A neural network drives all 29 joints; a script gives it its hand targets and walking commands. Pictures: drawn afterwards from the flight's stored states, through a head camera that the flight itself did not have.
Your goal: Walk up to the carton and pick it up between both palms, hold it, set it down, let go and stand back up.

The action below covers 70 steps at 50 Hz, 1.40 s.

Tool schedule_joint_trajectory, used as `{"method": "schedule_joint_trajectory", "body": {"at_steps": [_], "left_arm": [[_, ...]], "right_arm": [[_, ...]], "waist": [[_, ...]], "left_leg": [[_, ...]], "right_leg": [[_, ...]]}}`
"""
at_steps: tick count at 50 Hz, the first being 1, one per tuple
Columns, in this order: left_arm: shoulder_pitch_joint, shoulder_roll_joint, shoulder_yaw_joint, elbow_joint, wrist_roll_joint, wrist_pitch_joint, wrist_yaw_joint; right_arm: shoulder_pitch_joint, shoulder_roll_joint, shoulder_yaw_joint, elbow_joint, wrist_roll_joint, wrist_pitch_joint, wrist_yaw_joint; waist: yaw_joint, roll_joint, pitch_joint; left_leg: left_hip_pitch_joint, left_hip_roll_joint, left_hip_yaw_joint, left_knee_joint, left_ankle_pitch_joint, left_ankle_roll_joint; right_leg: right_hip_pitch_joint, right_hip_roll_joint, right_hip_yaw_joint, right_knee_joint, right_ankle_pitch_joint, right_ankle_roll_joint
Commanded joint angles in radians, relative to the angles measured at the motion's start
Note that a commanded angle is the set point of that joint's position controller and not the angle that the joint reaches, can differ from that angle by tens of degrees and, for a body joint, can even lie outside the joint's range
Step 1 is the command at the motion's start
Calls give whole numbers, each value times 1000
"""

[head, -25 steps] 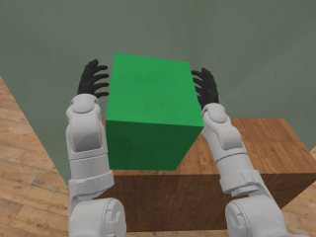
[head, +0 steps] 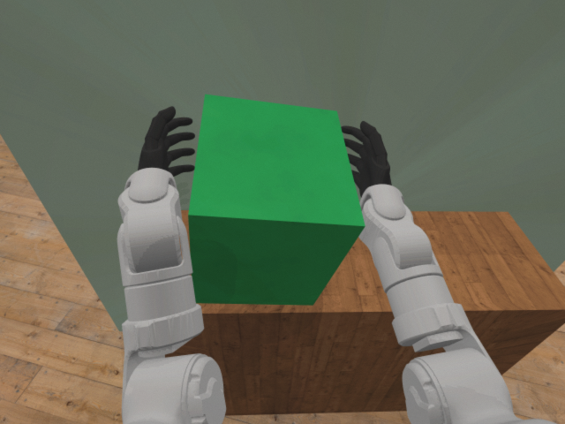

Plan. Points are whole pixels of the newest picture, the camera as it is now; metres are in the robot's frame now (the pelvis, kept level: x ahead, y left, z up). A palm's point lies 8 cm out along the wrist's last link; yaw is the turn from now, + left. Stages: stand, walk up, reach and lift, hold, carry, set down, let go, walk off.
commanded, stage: hold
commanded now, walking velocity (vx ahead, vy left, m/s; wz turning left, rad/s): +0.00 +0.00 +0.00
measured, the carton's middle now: (263, 208) +0.38 +0.02 +0.13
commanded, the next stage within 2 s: set down in 0.50 s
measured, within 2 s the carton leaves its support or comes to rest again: neither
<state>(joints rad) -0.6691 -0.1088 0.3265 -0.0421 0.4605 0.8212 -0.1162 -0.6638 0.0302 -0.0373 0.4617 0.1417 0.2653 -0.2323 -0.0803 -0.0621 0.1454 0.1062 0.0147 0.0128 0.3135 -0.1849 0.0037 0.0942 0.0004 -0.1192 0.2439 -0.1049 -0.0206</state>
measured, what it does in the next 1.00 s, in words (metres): stands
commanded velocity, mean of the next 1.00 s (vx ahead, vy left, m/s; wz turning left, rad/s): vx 0.00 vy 0.00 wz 0.00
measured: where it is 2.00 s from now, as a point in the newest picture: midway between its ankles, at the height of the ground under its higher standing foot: outside the picture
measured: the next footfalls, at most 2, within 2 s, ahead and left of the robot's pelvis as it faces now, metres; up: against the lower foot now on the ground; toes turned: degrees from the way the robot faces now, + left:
none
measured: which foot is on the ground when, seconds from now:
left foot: down 0.00-1.00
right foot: down 0.00-1.00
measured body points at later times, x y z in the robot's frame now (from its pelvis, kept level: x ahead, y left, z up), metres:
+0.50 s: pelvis +0.00 +0.00 +0.00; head -0.03 +0.03 +0.45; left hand +0.38 +0.14 +0.22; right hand +0.38 -0.14 +0.19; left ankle +0.01 +0.12 -0.75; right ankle +0.04 -0.10 -0.75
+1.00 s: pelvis +0.01 +0.00 +0.00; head +0.00 +0.02 +0.45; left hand +0.40 +0.14 +0.20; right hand +0.40 -0.14 +0.17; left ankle +0.01 +0.12 -0.75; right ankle +0.04 -0.10 -0.75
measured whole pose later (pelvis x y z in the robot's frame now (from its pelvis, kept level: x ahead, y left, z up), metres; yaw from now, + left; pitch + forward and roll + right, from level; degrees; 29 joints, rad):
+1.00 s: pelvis +0.01 +0.00 +0.00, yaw +2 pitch -10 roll -1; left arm -0.66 -0.13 0.29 0.15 0.43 0.52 -0.05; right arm -0.65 0.07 -0.22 0.63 -0.06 -0.06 -0.14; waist -0.05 -0.06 0.13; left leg 0.05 0.01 -0.01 0.31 -0.19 0.00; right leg 0.04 -0.01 -0.15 0.25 -0.13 -0.02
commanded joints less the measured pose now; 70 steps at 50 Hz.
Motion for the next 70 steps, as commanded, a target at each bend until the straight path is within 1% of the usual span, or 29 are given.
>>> {"method": "schedule_joint_trajectory", "body": {"at_steps": [1,4,5,6,8,9,10,12,16,20,25,26,27,29,32,38,41,43,45,46,47,48,50,52,54,56,62,65,70], "left_arm": [[-429,-399,-379,25,-142,-18,-107],[-428,-399,-380,24,-142,-18,-107],[-586,-379,-379,70,-147,-39,-106],[-565,-401,-389,61,-150,-49,-100],[-506,-410,-401,57,-153,-52,-91],[-490,-409,-395,67,-149,-52,-91],[-495,-401,-374,98,-137,-49,-95],[-501,-399,-360,96,-132,-49,-98],[-484,-396,-353,82,-127,-47,-103],[-484,-401,-373,58,-136,-53,-100],[-488,-405,-388,48,-141,-56,-95],[-451,-399,-389,12,-147,-47,-92],[-454,-397,-393,3,-150,-43,-90],[-462,-386,-385,9,-150,-48,-90],[-468,-371,-361,44,-141,-76,-95],[-439,-363,-323,146,-129,-179,-101],[-397,-358,-303,194,-118,-230,-98],[-378,-359,-306,206,-119,-259,-91],[-367,-367,-325,205,-126,-286,-82],[-397,-399,-367,244,-146,-300,-77],[-397,-403,-367,232,-140,-315,-67],[-388,-404,-380,218,-142,-326,-58],[-369,-416,-418,182,-149,-346,-44],[-343,-423,-449,146,-156,-366,-33],[-320,-419,-463,120,-160,-378,-25],[-303,-412,-467,101,-160,-379,-20],[-280,-411,-481,78,-158,-369,-12],[-277,-416,-479,94,-156,-370,-8],[-295,-424,-462,148,-151,-382,3]], "right_arm": [[-652,457,358,-264,50,-60,88],[-651,456,357,-264,50,-61,88],[-722,446,300,-168,19,-52,100],[-709,467,301,-188,11,-62,111],[-692,466,331,-218,30,-74,108],[-695,462,339,-221,37,-75,102],[-700,455,329,-192,32,-71,98],[-698,453,323,-179,32,-71,100],[-684,452,335,-181,46,-72,93],[-686,456,354,-211,58,-79,89],[-684,455,353,-215,56,-81,90],[-692,427,340,-234,64,-82,95],[-698,416,332,-240,62,-86,99],[-703,405,311,-236,44,-99,104],[-695,397,266,-208,-4,-133,118],[-649,372,157,-125,-120,-250,154],[-602,350,113,-71,-165,-306,168],[-584,341,104,-50,-180,-339,174],[-579,339,116,-45,-184,-371,175],[-634,325,79,-49,-220,-396,178],[-623,337,82,-40,-230,-413,184],[-619,338,98,-45,-226,-428,185],[-627,344,162,-66,-197,-455,180],[-619,348,228,-79,-164,-472,170],[-590,350,267,-74,-141,-476,163],[-558,348,284,-65,-127,-471,158],[-519,333,281,-59,-104,-453,155],[-512,319,253,-41,-110,-451,160],[-516,294,177,13,-140,-457,179]], "waist": [[-9,60,-320],[-9,61,-319],[-23,64,-258],[-18,61,-281],[-14,63,-345],[-12,60,-358],[-14,55,-336],[-11,51,-334],[-12,48,-347],[-14,55,-368],[-16,60,-353],[3,70,-348],[0,70,-351],[-1,65,-344],[2,62,-324],[5,58,-268],[7,55,-234],[10,52,-237],[14,50,-264],[2,66,-287],[8,57,-292],[13,56,-322],[15,41,-407],[17,30,-467],[20,32,-481],[20,37,-473],[11,55,-453],[4,59,-434],[0,66,-402]], "left_leg": [[-106,-34,68,-57,182,7],[-106,-34,68,-57,183,7],[-158,-37,67,-84,79,6],[-152,-32,64,-88,76,13],[-106,-35,62,-58,173,9],[-92,-40,60,-47,196,7],[-99,-42,60,-52,174,8],[-104,-40,61,-60,164,10],[-81,-44,61,-43,226,2],[-65,-46,57,-29,263,-4],[-70,-42,56,-36,243,-4],[-73,-40,59,-29,256,1],[-76,-38,61,-30,259,-1],[-83,-37,64,-38,225,1],[-112,-35,71,-65,128,13],[-173,-30,72,-112,-35,27],[-185,-26,70,-123,-61,27],[-172,-24,68,-115,-27,21],[-144,-24,66,-92,51,11],[-163,-20,62,-93,-16,5],[-148,-16,62,-93,3,7],[-121,-15,62,-75,68,1],[-74,-20,56,-20,248,-10],[-62,-24,44,17,373,-15],[-75,-25,34,24,409,-15],[-88,-24,28,21,410,-14],[-91,-19,17,18,406,-23],[-82,-14,14,14,394,-28],[-63,-4,12,-2,348,-36]], "right_leg": [[195,37,-17,10,78,42],[195,37,-17,10,78,42],[119,34,-31,2,-34,45],[124,36,-30,5,-35,41],[173,39,-19,16,71,39],[183,38,-18,15,103,42],[177,36,-19,11,88,44],[175,36,-20,10,74,45],[192,39,-20,13,137,48],[195,41,-22,18,172,49],[176,41,-24,14,140,46],[189,49,-35,14,142,47],[191,52,-38,16,132,46],[178,48,-44,11,97,47],[164,37,-49,3,32,47],[134,20,-66,-8,-81,49],[116,18,-74,-12,-110,49],[106,18,-78,-11,-94,48],[101,22,-81,-7,-50,47],[73,6,-76,-9,-98,41],[79,9,-81,-6,-78,41],[92,11,-81,-1,-25,41],[146,22,-73,20,147,41],[199,24,-59,41,303,43],[225,18,-47,54,392,47],[237,12,-38,59,432,49],[223,11,-34,57,443,46],[191,16,-42,47,394,42],[110,22,-61,22,266,35]]}}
